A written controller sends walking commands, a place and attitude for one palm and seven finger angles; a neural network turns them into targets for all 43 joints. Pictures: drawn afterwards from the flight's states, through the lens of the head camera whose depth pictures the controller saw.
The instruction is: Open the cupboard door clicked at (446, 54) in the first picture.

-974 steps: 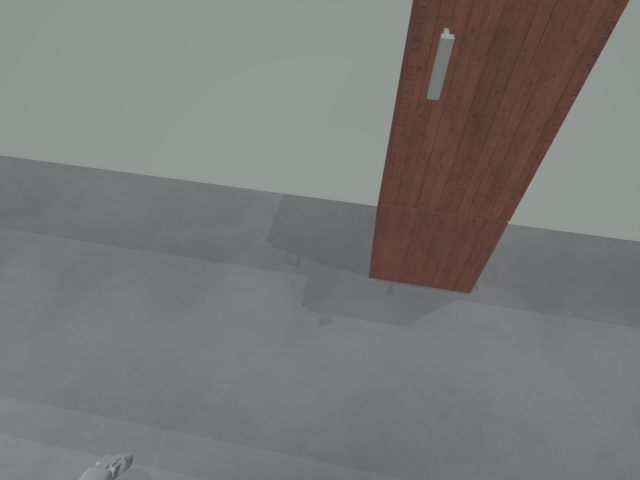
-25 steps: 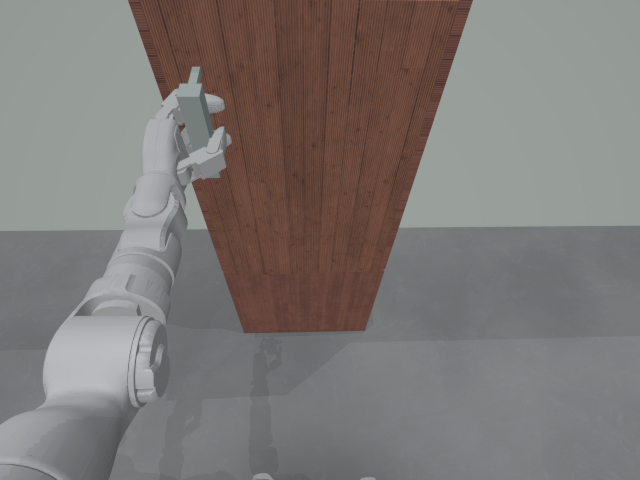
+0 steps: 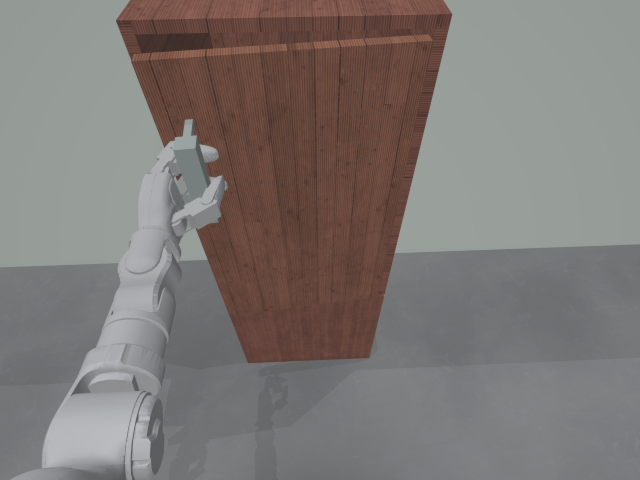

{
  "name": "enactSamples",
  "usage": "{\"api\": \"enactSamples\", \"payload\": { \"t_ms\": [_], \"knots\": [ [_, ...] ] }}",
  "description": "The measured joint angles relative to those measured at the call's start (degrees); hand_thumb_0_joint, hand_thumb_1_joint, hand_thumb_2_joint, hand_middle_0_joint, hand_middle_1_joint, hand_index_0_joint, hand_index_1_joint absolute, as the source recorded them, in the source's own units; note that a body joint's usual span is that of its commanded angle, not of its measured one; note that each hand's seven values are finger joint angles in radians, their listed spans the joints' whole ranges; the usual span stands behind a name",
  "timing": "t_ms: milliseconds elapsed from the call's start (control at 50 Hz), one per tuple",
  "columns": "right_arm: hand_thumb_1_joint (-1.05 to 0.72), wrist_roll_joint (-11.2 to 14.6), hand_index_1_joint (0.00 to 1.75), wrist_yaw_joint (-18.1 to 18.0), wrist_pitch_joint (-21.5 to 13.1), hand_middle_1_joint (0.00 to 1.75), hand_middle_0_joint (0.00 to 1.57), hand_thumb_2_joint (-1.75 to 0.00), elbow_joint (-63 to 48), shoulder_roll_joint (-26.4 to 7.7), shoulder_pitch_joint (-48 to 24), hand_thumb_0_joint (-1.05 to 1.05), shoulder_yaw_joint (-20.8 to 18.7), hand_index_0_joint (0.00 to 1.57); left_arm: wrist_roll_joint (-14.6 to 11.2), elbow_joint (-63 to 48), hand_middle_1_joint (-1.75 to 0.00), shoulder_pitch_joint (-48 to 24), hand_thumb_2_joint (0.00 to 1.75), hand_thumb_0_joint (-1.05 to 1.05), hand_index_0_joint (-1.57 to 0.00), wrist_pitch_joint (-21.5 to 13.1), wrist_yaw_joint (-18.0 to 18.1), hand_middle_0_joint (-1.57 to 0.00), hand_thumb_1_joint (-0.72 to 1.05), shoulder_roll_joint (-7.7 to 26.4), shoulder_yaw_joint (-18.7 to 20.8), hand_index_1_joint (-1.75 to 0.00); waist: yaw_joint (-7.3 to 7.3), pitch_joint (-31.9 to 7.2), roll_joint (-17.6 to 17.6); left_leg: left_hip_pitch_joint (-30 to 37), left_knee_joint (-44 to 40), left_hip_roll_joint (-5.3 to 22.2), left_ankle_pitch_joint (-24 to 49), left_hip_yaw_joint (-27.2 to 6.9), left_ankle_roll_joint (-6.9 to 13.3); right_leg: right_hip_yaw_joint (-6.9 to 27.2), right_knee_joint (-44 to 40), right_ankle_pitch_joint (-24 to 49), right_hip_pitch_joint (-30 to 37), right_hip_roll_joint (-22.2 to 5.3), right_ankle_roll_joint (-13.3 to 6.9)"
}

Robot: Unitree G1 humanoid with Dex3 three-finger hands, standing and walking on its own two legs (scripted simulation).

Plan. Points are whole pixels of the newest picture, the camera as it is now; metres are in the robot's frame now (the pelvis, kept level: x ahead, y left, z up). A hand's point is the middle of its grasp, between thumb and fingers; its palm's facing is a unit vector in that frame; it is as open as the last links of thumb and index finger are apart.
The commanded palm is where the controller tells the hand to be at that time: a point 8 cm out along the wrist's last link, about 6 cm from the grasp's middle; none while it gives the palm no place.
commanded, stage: pull the door open along its arc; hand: left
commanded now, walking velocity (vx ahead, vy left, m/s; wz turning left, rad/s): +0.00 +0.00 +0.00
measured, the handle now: (199, 172) +0.49 +0.16 +0.12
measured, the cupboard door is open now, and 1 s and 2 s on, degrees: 6 48 51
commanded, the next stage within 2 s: open thumb and fingers to let go in 0.82 s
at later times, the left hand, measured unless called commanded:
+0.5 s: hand (282, 291) +0.29 +0.04 +0.13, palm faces +0.30 -0.95 -0.01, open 6.8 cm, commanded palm +0.22 +0.07 +0.13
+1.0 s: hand (329, 324) +0.26 -0.01 +0.13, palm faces +0.31 -0.95 -0.03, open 7.1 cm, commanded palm +0.21 +0.03 +0.13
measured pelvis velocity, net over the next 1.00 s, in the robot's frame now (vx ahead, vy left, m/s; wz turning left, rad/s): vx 0.00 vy -0.08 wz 0.03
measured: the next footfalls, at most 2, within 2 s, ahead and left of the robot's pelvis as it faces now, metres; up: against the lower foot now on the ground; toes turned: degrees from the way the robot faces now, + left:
none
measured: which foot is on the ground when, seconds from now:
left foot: down 0.00-1.00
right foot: down 0.00-1.00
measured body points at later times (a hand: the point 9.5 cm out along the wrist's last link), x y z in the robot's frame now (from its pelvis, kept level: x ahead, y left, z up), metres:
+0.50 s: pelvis +0.00 -0.03 +0.00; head -0.02 -0.05 +0.45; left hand +0.27 +0.09 +0.13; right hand +0.22 -0.21 -0.07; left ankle -0.01 +0.08 -0.72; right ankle -0.03 -0.09 -0.72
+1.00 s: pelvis +0.00 -0.08 +0.01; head -0.01 -0.13 +0.46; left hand +0.23 +0.04 +0.13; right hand +0.20 -0.29 -0.10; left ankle +0.00 +0.09 -0.71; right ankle -0.03 -0.09 -0.72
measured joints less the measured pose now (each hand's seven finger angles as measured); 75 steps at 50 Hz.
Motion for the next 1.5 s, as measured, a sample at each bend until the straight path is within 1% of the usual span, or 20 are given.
{"api": "enactSamples", "payload": {
  "t_ms": [140,160,200,240,320,400,460,520,600,700,800,900,980,1060,1120,1200,1260,1300,1420,1500],
  "knots": [
    [-0.9,0.63,0.3,0.17,-0.31,0.29,0.2,-0.9,-2.63,0.47,-4.05,0.01,-0.09,0.2,-0.97,-19.02,-1.35,14.73,0.69,0.0,-0.29,4.32,0.28,-0.32,0.65,-4.43,-4.91,-1.31,2.22,0.19,0.03,4.66,-2.3,-0.17,0.24,0.05,-0.28,0.25,-1.92,0.06,4.47,-0.04,-0.15],
    [-0.9,0.64,0.3,0.13,-0.4,0.29,0.2,-0.9,-2.96,0.6,-4.87,0.01,-0.16,0.2,-1.25,-21.83,-1.35,16.54,0.69,0.01,-0.29,5.57,1.21,-0.32,0.65,-5.37,-5.85,-1.3,2.68,0.3,0.01,5.23,-2.58,-0.18,0.32,0.05,-0.34,0.26,-2.15,0.1,5.01,-0.04,-0.19],
    [-0.9,0.38,0.3,0.23,-0.66,0.29,0.2,-0.9,-3.36,0.92,-6.81,0.02,-0.3,0.2,-1.25,-27.53,-1.34,20.04,0.69,0.02,-0.3,7.85,5.73,-0.31,0.64,-8.22,-7.99,-1.29,3.53,0.7,0.05,6.31,-3.07,-0.22,0.49,-0.03,-0.5,0.21,-2.59,0.2,6.09,-0.06,-0.28],
    [-0.9,-0.09,0.3,0.56,-0.61,0.29,0.2,-0.9,-3.76,1.32,-8.84,0.02,-0.23,0.2,-0.47,-32.88,-1.34,23.3,0.7,0.03,-0.31,10.04,10.49,-0.3,0.63,-11.24,-10.18,-1.29,4.18,1.05,-0.03,7.15,-3.46,-0.4,0.7,-0.26,-0.66,-0.02,-2.73,0.18,6.91,-0.22,-0.38],
    [-0.9,-1.23,0.3,1.32,0.66,0.29,0.2,-0.9,-4.9,2.55,-12.4,0.01,0.22,0.2,2.35,-42.7,-1.33,29.69,0.7,0.04,-0.32,14.99,19.49,-0.28,0.62,-16.13,-15.74,-1.28,4.94,1.6,-0.3,8.65,-3.91,-0.69,1.02,-1.04,-1.01,-0.79,-2.88,-0.02,8.54,-0.46,-0.7],
    [-0.9,-2.39,0.3,1.88,2.52,0.29,0.2,-0.9,-5.46,3.87,-15.0,0.01,0.63,0.2,5.8,-49.09,-1.31,34.34,0.7,0.05,-0.32,19.49,27.78,-0.27,0.62,-20.3,-21.56,-1.3,5.1,2.07,-0.19,9.75,-3.54,-0.84,0.97,-2.39,-1.48,-2.14,-2.94,-0.36,10.22,-0.53,-1.19],
    [-0.9,-3.16,0.3,2.57,3.91,0.29,0.2,-0.9,-5.03,4.98,-16.42,0.01,0.98,0.2,8.73,-51.83,-1.3,36.16,0.71,0.04,-0.3,22.35,32.63,-0.27,0.62,-19.32,-26.41,-1.3,4.96,1.99,-0.1,10.16,-3.05,-0.79,0.88,-3.22,-1.96,-2.97,-2.63,-0.66,10.93,-0.44,-1.68],
    [-0.9,-3.47,0.3,3.31,4.97,0.29,0.2,-0.9,-4.21,5.66,-17.16,0.01,1.3,0.2,10.85,-53.34,-1.29,37.23,0.71,0.04,-0.29,24.74,35.43,-0.29,0.62,-18.33,-29.24,-1.3,4.65,1.67,0.41,10.35,-2.38,-0.54,0.68,-3.8,-2.47,-3.56,-2.23,-0.92,11.34,-0.17,-2.19],
    [-0.9,-3.31,0.3,3.64,6.01,0.29,0.2,-0.9,-3.06,6.09,-16.97,0.01,1.72,0.2,9.94,-55.72,-1.29,39.44,0.69,0.03,-0.3,26.74,35.61,-0.28,0.61,-17.41,-30.56,-1.31,3.96,1.89,1.07,11.67,-2.58,-0.17,0.77,-4.44,-3.15,-4.14,-2.75,-0.83,12.91,0.26,-2.76],
    [-0.9,-2.99,0.3,4.13,6.75,0.29,0.2,-0.9,-2.62,5.87,-15.59,0.02,1.98,0.2,7.99,-61.35,-1.26,44.56,0.67,0.03,-0.29,28.49,33.42,-0.26,0.61,-15.7,-31.78,-1.29,2.95,2.17,1.49,13.14,-3.49,0.43,1.3,-4.85,-3.85,-4.32,-4.07,-0.33,14.54,0.98,-3.68],
    [-0.9,-2.73,0.3,4.45,6.73,0.29,0.2,-0.9,-2.94,4.97,-14.49,0.02,2.02,0.2,6.75,-67.11,-1.2,50.27,0.7,0.03,-0.27,29.18,31.37,-0.24,0.62,-13.96,-32.43,-1.26,2.33,2.31,1.74,13.74,-3.7,0.53,2.0,-5.92,-3.82,-3.51,-4.85,-0.03,15.21,1.72,-4.56],
    [-0.9,-2.9,0.3,3.39,6.12,0.29,0.2,-0.9,-2.31,3.5,-14.5,0.02,1.65,0.2,7.05,-67.79,-1.2,52.18,0.74,0.03,-0.28,27.32,31.81,-0.24,0.61,-14.09,-31.45,-1.25,3.42,2.98,1.66,13.79,-3.36,-0.04,3.04,-8.38,-2.85,-2.38,-5.45,0.34,15.51,2.41,-5.29],
    [-0.9,-3.19,0.3,1.89,5.42,0.29,0.2,-0.9,-0.74,2.31,-15.53,0.02,0.86,0.2,7.62,-65.23,-1.21,50.64,0.81,0.03,-0.28,24.68,33.39,-0.25,0.57,-15.01,-30.36,-1.25,4.83,3.76,1.65,13.13,-2.93,-0.66,4.1,-10.21,-2.28,-2.42,-5.75,0.56,15.31,2.5,-5.36],
    [-0.9,-3.52,0.3,0.83,4.83,0.29,0.2,-0.9,0.2,2.2,-16.91,0.02,0.34,0.2,7.81,-62.48,-1.23,48.97,0.83,0.02,-0.3,22.26,34.54,-0.27,0.53,-16.66,-27.66,-1.25,5.98,3.94,1.15,12.17,-2.89,-1.2,5.4,-10.96,-2.07,-2.39,-5.77,0.73,14.48,2.3,-5.65],
    [-0.9,-3.49,0.3,0.49,4.4,0.29,0.2,-0.9,-0.47,2.7,-17.34,0.02,0.25,0.2,8.06,-61.99,-1.25,49.06,0.8,0.02,-0.32,20.59,34.63,-0.3,0.48,-17.34,-26.06,-1.26,6.24,3.84,0.65,11.73,-3.23,-1.38,5.95,-11.03,-1.91,-2.32,-5.58,0.54,13.82,2.15,-5.36],
    [-0.9,-3.36,0.3,0.19,4.14,0.29,0.2,-0.9,-1.74,3.28,-17.37,0.02,0.3,0.2,8.81,-62.52,-1.26,49.74,0.71,0.01,-0.33,18.55,33.53,-0.32,0.36,-17.31,-25.92,-1.27,6.1,3.83,0.48,11.46,-3.57,-1.33,5.64,-10.82,-1.79,-2.64,-5.1,-0.06,13.24,2.06,-5.44],
    [-0.9,-3.28,0.3,-0.01,4.49,0.29,0.2,-0.9,-2.28,3.56,-17.1,0.02,0.37,0.2,8.57,-63.15,-1.26,50.73,0.64,0.01,-0.33,17.57,32.6,-0.33,0.22,-17.31,-25.61,-1.26,6.17,3.86,0.46,11.48,-3.61,-1.26,5.47,-10.41,-1.88,-2.82,-4.72,-0.58,13.14,1.93,-5.31],
    [-0.9,-3.26,0.3,-0.12,4.96,0.29,0.2,-0.9,-2.32,3.67,-16.82,0.02,0.48,0.2,8.38,-63.59,-1.25,51.64,0.58,0.01,-0.32,17.37,31.94,-0.33,0.11,-17.34,-25.34,-1.25,6.4,3.89,0.37,11.59,-3.43,-1.3,5.94,-10.14,-1.91,-2.72,-4.8,-0.73,13.48,1.79,-4.43],
    [-0.9,-3.03,0.3,-0.3,5.56,0.29,0.2,-0.9,-2.74,3.79,-15.77,0.02,0.81,0.2,7.93,-65.2,-1.22,54.46,0.42,0.0,-0.3,17.04,30.8,-0.3,-0.23,-17.54,-24.34,-1.22,6.53,3.53,-0.09,12.26,-3.42,-1.44,6.61,-9.34,-1.83,-2.26,-4.99,-1.26,14.29,1.6,-5.27],
    [-0.9,-3.03,0.3,-0.58,5.67,0.29,0.2,-0.9,-2.67,3.58,-15.66,0.02,0.68,0.2,7.58,-66.09,-1.15,56.35,0.36,0.0,-0.28,16.15,29.61,-0.27,-0.36,-17.88,-23.39,-1.14,6.66,3.65,-0.13,12.23,-2.57,-1.33,7.04,-9.38,-1.61,-1.78,-5.2,-1.31,14.75,1.86,-4.4]
  ]
}}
